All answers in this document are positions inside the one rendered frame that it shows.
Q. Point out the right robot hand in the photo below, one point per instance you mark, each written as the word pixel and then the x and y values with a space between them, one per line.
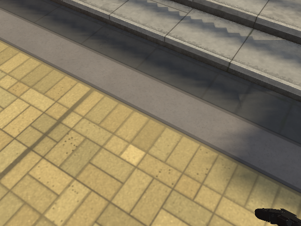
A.
pixel 280 217

